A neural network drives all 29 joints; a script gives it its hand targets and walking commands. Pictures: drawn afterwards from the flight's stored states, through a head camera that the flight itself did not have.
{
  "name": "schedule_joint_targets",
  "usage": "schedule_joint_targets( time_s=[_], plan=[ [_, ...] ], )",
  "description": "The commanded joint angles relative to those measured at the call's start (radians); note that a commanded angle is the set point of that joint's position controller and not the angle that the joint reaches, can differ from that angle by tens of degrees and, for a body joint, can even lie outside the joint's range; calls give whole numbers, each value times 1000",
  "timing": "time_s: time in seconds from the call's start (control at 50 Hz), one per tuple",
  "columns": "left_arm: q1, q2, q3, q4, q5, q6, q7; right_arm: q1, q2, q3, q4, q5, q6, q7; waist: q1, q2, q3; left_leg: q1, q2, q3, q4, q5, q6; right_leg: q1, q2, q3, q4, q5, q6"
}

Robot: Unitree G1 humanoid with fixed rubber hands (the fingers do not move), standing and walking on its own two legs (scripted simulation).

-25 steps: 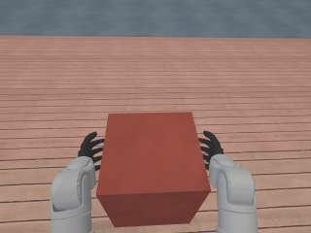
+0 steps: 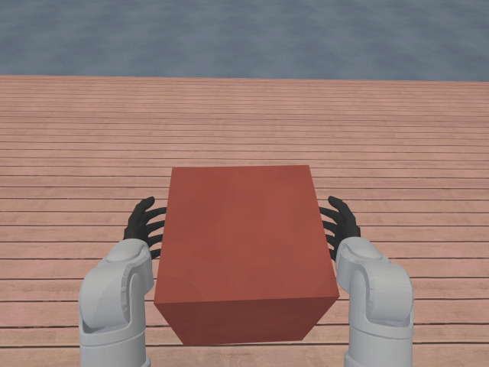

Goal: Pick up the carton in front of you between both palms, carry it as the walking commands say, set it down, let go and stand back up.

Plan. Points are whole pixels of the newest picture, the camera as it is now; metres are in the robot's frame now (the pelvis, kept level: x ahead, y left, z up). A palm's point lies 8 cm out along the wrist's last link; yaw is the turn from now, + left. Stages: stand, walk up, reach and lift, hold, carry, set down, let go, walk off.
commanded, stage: carry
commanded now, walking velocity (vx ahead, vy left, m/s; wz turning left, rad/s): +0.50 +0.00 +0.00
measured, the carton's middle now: (242, 261) +0.28 +0.00 +0.03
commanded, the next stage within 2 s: none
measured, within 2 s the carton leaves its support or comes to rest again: neither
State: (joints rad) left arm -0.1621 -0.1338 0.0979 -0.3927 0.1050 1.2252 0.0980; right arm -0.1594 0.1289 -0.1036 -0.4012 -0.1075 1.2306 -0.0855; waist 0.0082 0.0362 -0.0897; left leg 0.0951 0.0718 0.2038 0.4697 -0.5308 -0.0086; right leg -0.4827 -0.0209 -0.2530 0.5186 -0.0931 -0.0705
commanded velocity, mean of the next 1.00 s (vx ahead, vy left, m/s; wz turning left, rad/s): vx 0.50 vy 0.00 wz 0.00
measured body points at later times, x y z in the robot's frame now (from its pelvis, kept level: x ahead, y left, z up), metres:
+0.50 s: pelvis +0.32 +0.01 -0.01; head +0.34 +0.03 +0.44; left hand +0.70 +0.15 +0.11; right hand +0.69 -0.15 +0.12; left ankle +0.45 +0.08 -0.72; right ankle +0.14 -0.08 -0.70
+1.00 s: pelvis +0.66 +0.01 -0.04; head +0.69 +0.00 +0.41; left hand +1.04 +0.14 +0.09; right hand +1.04 -0.16 +0.09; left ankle +0.47 +0.08 -0.69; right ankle +0.75 -0.04 -0.77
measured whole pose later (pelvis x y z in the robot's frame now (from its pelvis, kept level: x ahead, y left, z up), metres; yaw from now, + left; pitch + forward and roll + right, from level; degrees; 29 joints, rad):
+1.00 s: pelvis +0.66 +0.01 -0.04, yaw +0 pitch +4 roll +1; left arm -0.66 -0.05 0.24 -0.02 0.10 1.19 0.13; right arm -0.68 0.00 -0.21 0.03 -0.03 1.17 -0.13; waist -0.04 0.01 -0.01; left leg -0.20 -0.03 0.12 0.98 -0.49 0.07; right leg -0.46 0.05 -0.12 0.50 0.09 -0.12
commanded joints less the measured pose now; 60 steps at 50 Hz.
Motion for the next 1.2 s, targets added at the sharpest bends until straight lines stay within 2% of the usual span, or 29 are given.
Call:
schedule_joint_targets(
  time_s=[0.0,0.02,0.04,0.06,0.08,0.12,0.2,0.3,0.38,0.42,0.44,0.46,0.48,0.5,0.52,0.56,0.62,0.68,0.76,0.86,0.92,0.94,0.96,0.98,1.0,1.02,1.04,1.08,1.18],
  plan=[
    [-487,-801,-688,-14,-402,10,-256,-526,793,708,-76,408,22,246,41,-317,-351,-594,-69,-31,719,307,-2,768,-374,700,-195,-276,-167],
    [-494,-828,-693,-6,-420,10,-258,-554,792,705,-58,405,18,246,42,-305,-323,-721,-96,-160,869,64,23,761,-381,779,-278,-120,-192],
    [-532,-844,-702,-16,-433,6,-258,-571,819,706,-34,408,11,244,35,-247,-319,-758,-45,-202,940,89,52,738,-357,645,-236,37,-175],
    [-564,-868,-713,-15,-442,0,-259,-587,836,707,-20,408,0,242,34,-129,-326,-762,-10,-216,926,130,65,689,-332,551,-197,156,-148],
    [-607,-885,-726,-18,-449,-9,-259,-604,852,710,-6,407,-10,239,34,-64,-313,-763,18,-220,874,169,70,632,-314,470,-186,196,-121],
    [-668,-888,-740,-1,-461,-25,-260,-637,858,718,26,400,-29,229,27,-93,-318,-726,27,-199,787,227,68,554,-277,374,-206,123,-88],
    [-783,-819,-731,79,-475,-46,-256,-753,808,710,100,386,-55,202,27,-147,-271,-807,30,-149,631,280,49,517,-253,285,-239,96,-116],
    [-912,-766,-652,220,-477,-44,-232,-916,759,649,215,415,-45,179,43,-152,-199,-805,6,-82,317,430,51,507,-192,194,-213,206,-125],
    [-1007,-787,-587,344,-463,-38,-215,-1027,790,590,345,442,-34,184,42,-182,-178,-661,-47,-34,117,532,88,528,-181,144,-152,357,-75],
    [-1073,-822,-566,392,-463,-39,-211,-1082,815,556,409,450,-37,191,6,-180,-233,-514,-85,-15,60,531,105,561,-169,99,3,533,-33],
    [-1106,-843,-561,410,-465,-39,-210,-1088,829,536,444,451,-40,194,-41,-134,-295,-344,-123,23,-1,534,96,531,-129,47,184,528,0],
    [-1140,-858,-556,425,-468,-41,-209,-1097,842,515,465,452,-43,198,-83,-50,-354,-154,-58,-56,15,503,82,393,-99,59,395,313,18],
    [-1157,-890,-548,445,-473,-38,-207,-1117,827,488,482,450,-45,202,-60,144,-442,50,205,-506,-2,446,174,123,-5,96,630,-17,47],
    [-1183,-908,-532,448,-470,-40,-202,-1134,865,486,501,464,-49,206,-78,285,-449,139,290,-759,-108,458,250,-87,105,185,806,-417,48],
    [-1223,-941,-528,436,-471,-45,-196,-1174,905,485,478,482,-53,212,-67,266,-433,128,275,-692,-77,519,280,-151,62,258,893,-415,16],
    [-1277,-988,-524,396,-476,-50,-183,-1272,975,506,409,521,-60,220,-62,71,-392,45,234,-543,-38,696,248,-198,-1,278,828,-338,3],
    [-1260,-1025,-535,338,-472,-58,-162,-1328,1029,533,317,548,-62,216,-49,63,-426,25,210,-432,-39,826,212,-151,-28,276,657,-278,22],
    [-1193,-1027,-554,297,-451,-64,-147,-1265,1020,555,263,536,-59,207,-66,54,-450,105,197,-365,8,1036,219,-209,-16,240,520,-265,28],
    [-1151,-978,-603,225,-428,-68,-139,-1200,965,600,200,516,-59,204,-91,92,-448,199,128,-273,60,1186,195,-274,17,186,343,-43,27],
    [-1104,-876,-610,253,-401,-48,-156,-1123,889,625,257,499,-53,210,-123,86,-355,109,36,-183,125,1054,171,-67,88,105,-62,248,20],
    [-1058,-820,-562,327,-380,-30,-176,-1127,871,624,346,499,-46,220,-20,45,-359,-63,25,-107,379,955,109,282,67,109,-183,421,-20],
    [-1052,-801,-539,351,-375,-25,-184,-1139,866,617,380,500,-45,222,24,-14,-362,-211,-4,-96,512,741,87,435,-16,175,-135,560,-10],
    [-1048,-788,-510,388,-380,-17,-191,-1152,859,601,413,496,-41,223,20,-142,-378,-427,-49,-92,656,257,76,608,-174,336,49,972,16],
    [-1085,-747,-480,428,-353,-17,-195,-1175,899,585,444,503,-27,217,44,-357,-480,-742,-170,-172,888,-79,36,901,-357,667,82,1030,-189],
    [-1058,-794,-478,465,-379,-16,-203,-1176,892,568,442,491,-24,212,59,-333,-522,-826,-128,-221,988,-97,59,906,-378,757,33,621,-264],
    [-1089,-851,-496,449,-410,-21,-214,-1215,912,568,428,488,-28,209,68,-238,-465,-867,-97,-237,947,-59,75,813,-319,733,-23,369,-243],
    [-1168,-904,-515,418,-444,-26,-224,-1247,948,560,417,485,-35,204,54,-114,-421,-860,-72,-243,865,24,73,721,-288,689,-54,306,-206],
    [-1282,-992,-557,354,-513,-38,-235,-1262,981,547,384,475,-48,188,34,-75,-380,-793,-46,-235,724,120,63,587,-250,591,-71,405,-168],
    [-1260,-1033,-586,289,-555,-59,-231,-1159,997,548,359,431,-75,152,52,-139,-407,-845,-54,-182,527,279,51,664,-199,453,-29,720,-94]
  ],
)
